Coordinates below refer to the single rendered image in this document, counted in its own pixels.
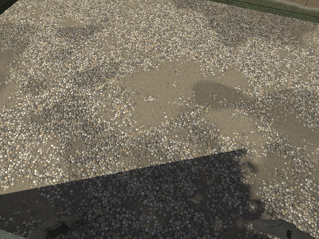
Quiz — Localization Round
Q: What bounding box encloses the robot left hand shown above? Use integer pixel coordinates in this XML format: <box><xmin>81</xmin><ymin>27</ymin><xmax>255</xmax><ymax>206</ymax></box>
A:
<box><xmin>25</xmin><ymin>216</ymin><xmax>84</xmax><ymax>239</ymax></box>

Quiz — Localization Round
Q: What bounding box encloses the robot right hand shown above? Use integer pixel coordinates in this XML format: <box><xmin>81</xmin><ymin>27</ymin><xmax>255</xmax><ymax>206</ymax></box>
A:
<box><xmin>252</xmin><ymin>218</ymin><xmax>315</xmax><ymax>239</ymax></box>

